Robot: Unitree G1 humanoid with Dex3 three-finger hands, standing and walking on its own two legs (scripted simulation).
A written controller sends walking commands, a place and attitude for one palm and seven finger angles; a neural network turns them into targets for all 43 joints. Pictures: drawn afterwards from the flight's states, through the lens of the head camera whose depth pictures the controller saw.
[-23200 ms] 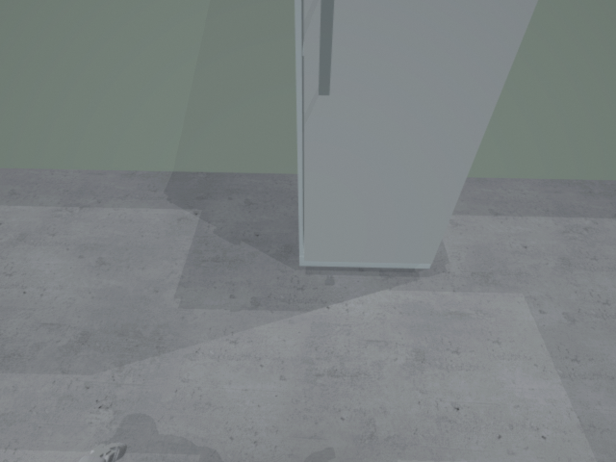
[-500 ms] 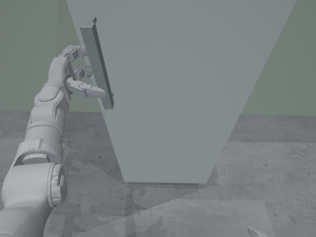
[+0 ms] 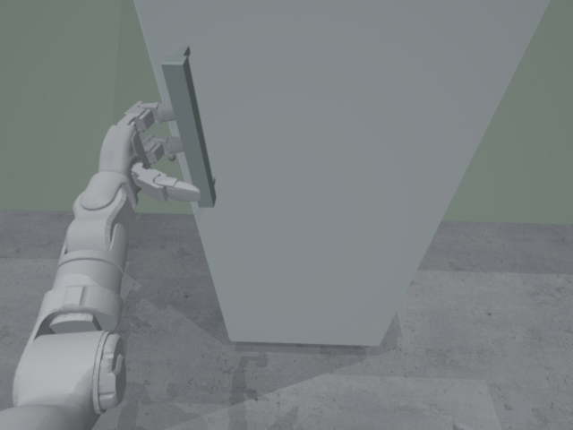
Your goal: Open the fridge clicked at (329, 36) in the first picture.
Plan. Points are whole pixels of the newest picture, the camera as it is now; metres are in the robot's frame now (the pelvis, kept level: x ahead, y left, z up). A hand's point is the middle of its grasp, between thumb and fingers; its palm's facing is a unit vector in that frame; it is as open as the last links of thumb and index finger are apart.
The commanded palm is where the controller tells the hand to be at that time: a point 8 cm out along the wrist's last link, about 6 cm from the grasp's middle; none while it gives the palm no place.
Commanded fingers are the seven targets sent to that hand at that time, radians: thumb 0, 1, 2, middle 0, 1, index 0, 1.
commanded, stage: slide the fingers in behind the handle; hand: left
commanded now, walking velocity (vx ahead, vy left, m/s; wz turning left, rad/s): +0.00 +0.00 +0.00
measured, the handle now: (197, 135) +0.50 +0.15 +0.17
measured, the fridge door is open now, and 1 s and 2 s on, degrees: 0 0 0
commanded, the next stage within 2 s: grip the handle and tug to test in 1.38 s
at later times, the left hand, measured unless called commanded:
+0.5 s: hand (202, 151) +0.45 +0.14 +0.18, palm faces +0.00 -1.00 +0.02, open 14.0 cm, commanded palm +0.41 +0.19 +0.18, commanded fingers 0.00 -0.50 0.30 -0.30 -1.20 -0.30 -1.20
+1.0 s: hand (200, 156) +0.43 +0.14 +0.18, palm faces +0.05 -1.00 -0.01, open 14.6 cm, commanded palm +0.40 +0.17 +0.18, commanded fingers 0.00 -0.50 0.30 -0.30 -1.20 -0.30 -1.20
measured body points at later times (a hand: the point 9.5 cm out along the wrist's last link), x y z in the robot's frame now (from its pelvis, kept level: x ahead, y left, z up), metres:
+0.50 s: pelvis +0.00 -0.01 +0.00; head +0.01 -0.02 +0.45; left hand +0.44 +0.19 +0.18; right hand +0.11 -0.26 -0.11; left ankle -0.02 +0.11 -0.74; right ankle +0.02 -0.11 -0.74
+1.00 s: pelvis +0.01 -0.01 +0.00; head +0.01 -0.02 +0.45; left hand +0.42 +0.19 +0.18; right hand +0.14 -0.26 -0.10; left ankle -0.02 +0.11 -0.74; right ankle +0.02 -0.11 -0.74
